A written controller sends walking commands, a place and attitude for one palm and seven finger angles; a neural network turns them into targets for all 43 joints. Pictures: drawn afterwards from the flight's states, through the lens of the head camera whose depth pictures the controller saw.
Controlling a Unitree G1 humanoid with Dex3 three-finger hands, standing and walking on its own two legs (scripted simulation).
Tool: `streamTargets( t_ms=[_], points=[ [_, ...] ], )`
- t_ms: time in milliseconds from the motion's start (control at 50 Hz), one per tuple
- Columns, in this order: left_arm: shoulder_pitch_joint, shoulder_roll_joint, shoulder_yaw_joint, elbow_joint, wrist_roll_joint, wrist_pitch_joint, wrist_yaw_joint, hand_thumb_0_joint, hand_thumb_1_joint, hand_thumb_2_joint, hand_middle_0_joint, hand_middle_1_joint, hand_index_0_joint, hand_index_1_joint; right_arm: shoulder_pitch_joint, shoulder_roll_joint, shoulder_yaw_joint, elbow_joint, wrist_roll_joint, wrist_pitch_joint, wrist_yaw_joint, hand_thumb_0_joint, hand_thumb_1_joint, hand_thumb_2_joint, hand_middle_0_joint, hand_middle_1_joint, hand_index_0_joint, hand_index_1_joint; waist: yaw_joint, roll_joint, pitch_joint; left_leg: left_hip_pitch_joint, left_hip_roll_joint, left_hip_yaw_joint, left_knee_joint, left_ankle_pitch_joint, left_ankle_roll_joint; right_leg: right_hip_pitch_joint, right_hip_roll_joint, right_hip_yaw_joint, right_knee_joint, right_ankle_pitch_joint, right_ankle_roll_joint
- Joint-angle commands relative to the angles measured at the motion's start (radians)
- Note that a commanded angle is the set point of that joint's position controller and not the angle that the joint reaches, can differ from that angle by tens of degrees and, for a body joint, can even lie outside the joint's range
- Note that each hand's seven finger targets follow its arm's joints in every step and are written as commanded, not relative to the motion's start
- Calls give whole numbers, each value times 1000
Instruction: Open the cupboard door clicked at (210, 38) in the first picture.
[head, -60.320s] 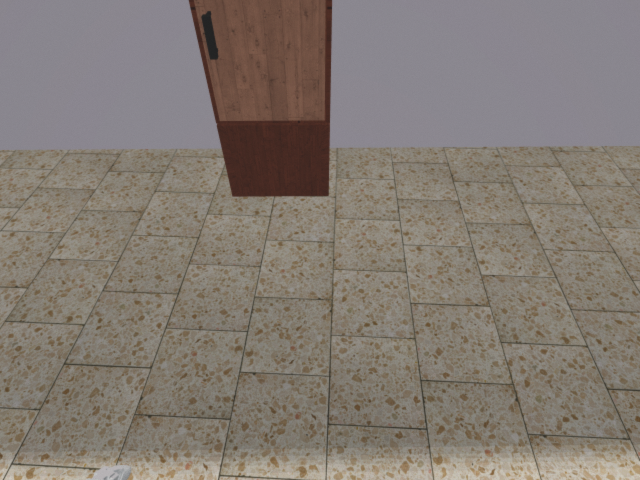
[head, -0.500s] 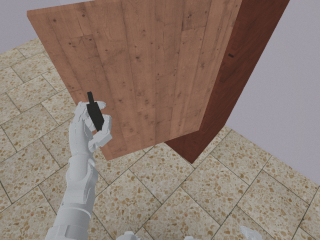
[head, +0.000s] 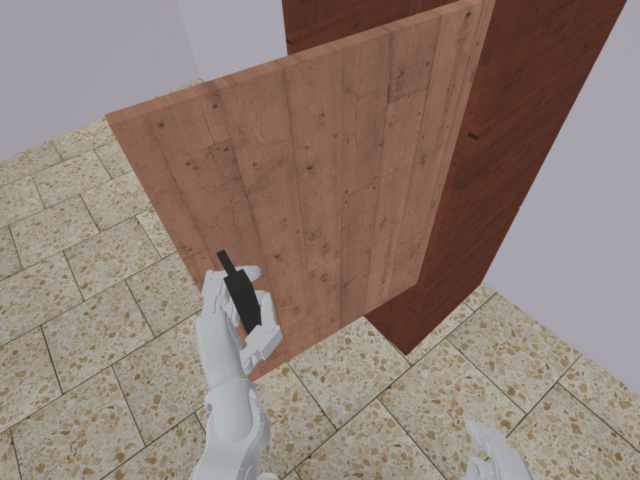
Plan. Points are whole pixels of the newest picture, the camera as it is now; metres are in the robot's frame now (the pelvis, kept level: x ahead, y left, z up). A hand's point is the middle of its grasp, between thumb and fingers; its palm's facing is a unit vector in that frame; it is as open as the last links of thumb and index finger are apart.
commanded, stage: open thumb and fingers to let go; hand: left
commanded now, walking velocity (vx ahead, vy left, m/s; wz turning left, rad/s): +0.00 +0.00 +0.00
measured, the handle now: (241, 297) +0.34 +0.12 +0.04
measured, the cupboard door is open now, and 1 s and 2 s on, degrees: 81 80 84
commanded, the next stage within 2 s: slide the hand sideways off the handle in 0.84 s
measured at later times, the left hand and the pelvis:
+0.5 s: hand (268, 329) +0.29 +0.08 +0.05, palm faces +0.32 -0.95 +0.00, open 11.9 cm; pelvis -0.02 +0.01 -0.01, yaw +0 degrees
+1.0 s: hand (264, 331) +0.29 +0.08 +0.04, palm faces +0.24 -0.97 -0.03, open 14.9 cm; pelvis -0.03 +0.03 -0.01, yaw +0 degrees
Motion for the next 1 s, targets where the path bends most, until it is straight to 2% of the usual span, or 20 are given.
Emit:
streamTargets(
  t_ms=[0,60,80,120,160,200,260,280,360,400,440,520,620,680,700,800,920,940,960,980],
  points=[
    [-237,-10,-44,-181,51,-48,21,0,900,900,-400,-1350,-400,-1350,-74,-76,-27,-123,-4,-67,-10,0,-900,-900,200,300,200,300,-50,-156,-157,56,-37,-6,-1,180,46,100,-78,159,-184,542,100],
    [-243,20,1,-151,32,-62,21,0,690,810,-385,-1327,-385,-1327,-79,-75,-32,-110,-4,-74,-22,0,-900,-900,200,300,200,300,-29,-182,-180,21,-44,-10,4,153,44,128,-90,194,-203,488,102],
    [-236,19,1,-139,29,-65,14,0,620,780,-380,-1320,-380,-1320,-87,-74,-35,-106,-3,-74,-24,0,-900,-900,200,300,200,300,-26,-166,-198,22,-43,-7,6,155,43,135,-96,203,-202,498,104],
    [-260,14,2,-130,12,-65,1,0,480,720,-370,-1305,-370,-1305,-83,-74,-34,-100,1,-75,-26,0,-900,-900,200,300,200,300,-28,-164,-204,27,-44,-6,3,157,44,145,-99,204,-205,510,108],
    [-252,22,17,-154,-8,-69,-10,0,340,660,-360,-1290,-360,-1290,-81,-78,-37,-106,2,-77,-26,0,-900,-900,200,300,200,300,-14,-161,-240,36,-44,-8,-2,180,45,174,-93,197,-194,550,105],
    [-279,16,20,-153,-23,-80,-13,0,200,600,-350,-1275,-350,-1275,-75,-77,-37,-99,3,-82,-26,0,-900,-900,200,300,200,300,-23,-171,-232,45,-42,-7,-4,182,45,167,-92,184,-188,563,109],
    [-231,22,27,-157,-21,-95,-12,0,-10,510,-335,-1253,-335,-1253,-69,-80,-39,-106,2,-88,-18,0,-900,-900,200,300,200,300,-6,-150,-243,54,-43,-8,-6,206,45,170,-82,167,-169,585,100],
    [-245,0,3,-151,-13,-97,-10,0,-80,480,-330,-1245,-330,-1245,-74,-77,-38,-102,3,-90,-15,0,-900,-900,200,300,200,300,-19,-145,-226,61,-41,-6,-5,201,46,142,-80,157,-165,570,100],
    [-287,-15,-24,-120,12,-95,3,0,-360,360,-310,-1215,-310,-1215,-73,-86,-40,-104,1,-94,-11,0,-900,-900,200,300,200,300,-34,-149,-195,69,-37,-5,-3,170,52,73,-63,132,-168,451,88],
    [-298,-23,-30,-122,21,-96,15,0,-500,300,-300,-1200,-300,-1200,-78,-84,-41,-109,0,-97,-10,0,-900,-900,200,300,200,300,-24,-129,-215,80,-37,-3,-6,165,52,60,-57,121,-159,414,82],
    [-301,-14,-19,-125,24,-90,25,0,-500,300,-300,-1200,-300,-1200,-77,-83,-40,-111,0,-95,-11,0,-900,-900,200,300,200,300,-18,-123,-228,92,-36,-3,-9,176,52,60,-48,107,-152,403,75],
    [-295,-32,-27,-131,32,-75,46,0,-500,300,-267,-1000,-267,-1000,-80,-77,-37,-120,-2,-93,-11,0,-900,-900,200,300,200,300,-10,-113,-235,108,-32,-2,-10,205,51,54,-36,84,-133,415,66],
    [-330,-77,-70,-129,48,-54,64,0,-500,300,-225,-750,-225,-750,-83,-76,-32,-123,-4,-96,-6,0,-900,-900,200,300,200,300,-22,-97,-219,121,-28,-5,-15,205,53,19,-20,58,-125,361,55],
    [-311,-84,-78,-129,57,-43,72,0,-500,300,-200,-600,-200,-600,-89,-74,-32,-127,-2,-96,-5,0,-900,-900,200,300,200,300,-13,-84,-219,128,-24,-10,-20,215,49,13,-13,46,-115,345,46],
    [-341,-91,-86,-132,54,-38,76,0,-500,300,-192,-550,-192,-550,-88,-76,-30,-127,-3,-97,-4,0,-900,-900,200,300,200,300,-21,-90,-217,127,-25,-11,-19,208,50,8,-13,45,-117,339,48],
    [-390,-85,-61,-103,47,-16,97,0,-500,300,-150,-300,-150,-300,-105,-74,-26,-117,-4,-95,-10,0,-900,-900,200,300,200,300,-21,-97,-208,116,-26,-14,-23,170,49,-9,-11,44,-127,276,48],
    [-450,-99,-72,-81,49,-10,104,0,-500,300,-150,-300,-150,-300,-110,-75,-25,-103,-4,-94,-11,0,-900,-900,200,300,200,300,-27,-106,-214,113,-27,-20,-24,149,49,-23,-10,41,-128,236,47],
    [-403,11,-266,-93,159,-45,-104,0,-500,300,-150,-300,-150,-300,-37,-107,-24,-87,6,-86,-5,0,-900,-900,200,300,200,300,-108,-137,-178,135,-29,-17,-9,161,66,-55,-17,71,-125,314,51],
    [-440,78,-187,-154,115,-81,-222,0,-500,300,-150,-300,-150,-300,-27,-107,-35,-120,16,-82,-9,0,-900,-900,200,300,200,300,-74,-101,-252,134,-35,-16,1,194,72,-11,-25,76,-108,368,42],
    [-445,99,-188,-168,90,-106,-310,0,-500,300,-150,-300,-150,-300,-40,-104,-32,-129,23,-88,-16,0,-900,-900,200,300,200,300,-71,-75,-269,153,-35,-13,7,199,73,-8,-28,85,-104,390,44]
  ],
)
